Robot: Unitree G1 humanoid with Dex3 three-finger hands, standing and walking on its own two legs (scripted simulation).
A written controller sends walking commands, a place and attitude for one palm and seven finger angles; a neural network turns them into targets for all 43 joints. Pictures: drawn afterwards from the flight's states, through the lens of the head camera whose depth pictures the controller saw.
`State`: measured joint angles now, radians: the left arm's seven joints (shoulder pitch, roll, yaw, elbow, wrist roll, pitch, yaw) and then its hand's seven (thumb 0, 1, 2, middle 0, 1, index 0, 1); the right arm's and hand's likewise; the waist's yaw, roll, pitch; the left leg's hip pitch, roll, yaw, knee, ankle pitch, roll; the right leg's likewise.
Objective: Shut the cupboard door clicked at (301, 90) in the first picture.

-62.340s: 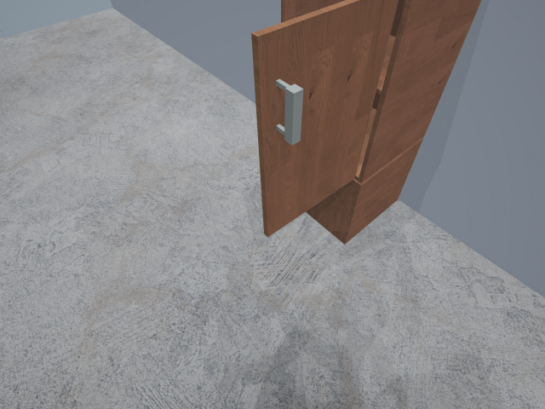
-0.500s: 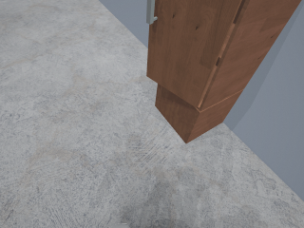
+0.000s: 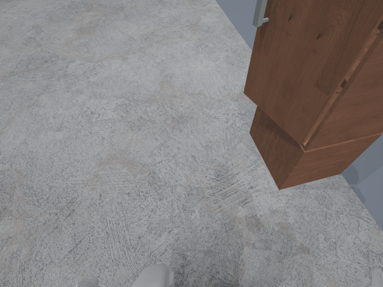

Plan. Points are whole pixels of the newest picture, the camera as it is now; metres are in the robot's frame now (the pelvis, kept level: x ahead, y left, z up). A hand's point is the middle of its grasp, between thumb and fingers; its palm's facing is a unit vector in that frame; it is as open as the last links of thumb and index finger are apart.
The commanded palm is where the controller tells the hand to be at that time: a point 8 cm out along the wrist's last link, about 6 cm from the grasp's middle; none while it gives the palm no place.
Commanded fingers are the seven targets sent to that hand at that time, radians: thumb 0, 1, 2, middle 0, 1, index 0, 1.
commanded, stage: walk to a spot facing it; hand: left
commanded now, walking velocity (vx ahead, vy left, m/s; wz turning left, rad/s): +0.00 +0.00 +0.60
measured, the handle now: (265, 6) +0.96 -0.24 +0.09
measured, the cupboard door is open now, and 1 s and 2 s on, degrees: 17 17 17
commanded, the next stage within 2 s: turn to face it in 1.54 s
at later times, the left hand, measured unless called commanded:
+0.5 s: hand out of the picture +0.02 +0.22 -0.16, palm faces +0.37 -0.89 -0.28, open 7.4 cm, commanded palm none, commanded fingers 0.00 0.90 0.90 -0.20 -0.30 -0.20 -0.30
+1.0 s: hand out of the picture +0.01 +0.27 -0.19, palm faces +0.63 -0.76 -0.19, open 7.4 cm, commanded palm none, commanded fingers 0.00 0.90 0.90 -0.20 -0.30 -0.20 -0.30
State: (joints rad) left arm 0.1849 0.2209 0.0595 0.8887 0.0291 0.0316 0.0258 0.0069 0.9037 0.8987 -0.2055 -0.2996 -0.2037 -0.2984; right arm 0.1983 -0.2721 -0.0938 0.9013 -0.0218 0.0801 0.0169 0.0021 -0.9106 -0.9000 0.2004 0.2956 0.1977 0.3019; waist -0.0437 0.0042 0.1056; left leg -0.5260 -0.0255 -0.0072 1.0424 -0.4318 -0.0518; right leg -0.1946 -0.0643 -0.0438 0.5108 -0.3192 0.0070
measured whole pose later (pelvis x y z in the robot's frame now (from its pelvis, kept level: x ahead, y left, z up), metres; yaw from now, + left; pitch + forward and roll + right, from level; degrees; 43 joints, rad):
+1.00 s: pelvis +0.13 +0.11 -0.01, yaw +36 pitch +0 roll +0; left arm 0.31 0.22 0.08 1.00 0.04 0.01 -0.02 0.01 0.91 0.90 -0.20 -0.30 -0.20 -0.30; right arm 0.15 -0.18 -0.03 0.90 -0.03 -0.04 0.00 0.00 -0.91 -0.90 0.20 0.30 0.20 0.30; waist 0.03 -0.05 0.10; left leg -0.33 0.00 0.11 0.59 -0.26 0.06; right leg -0.46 -0.16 -0.06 1.14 -0.37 0.02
